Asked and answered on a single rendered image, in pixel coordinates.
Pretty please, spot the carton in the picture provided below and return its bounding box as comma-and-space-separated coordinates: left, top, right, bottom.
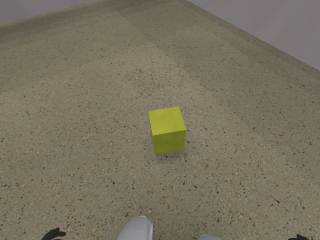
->
148, 106, 186, 155

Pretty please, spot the robot left hand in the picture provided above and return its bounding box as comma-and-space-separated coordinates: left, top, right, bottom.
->
41, 227, 66, 240

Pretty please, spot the left robot thigh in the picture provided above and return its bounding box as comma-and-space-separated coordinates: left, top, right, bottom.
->
117, 217, 153, 240

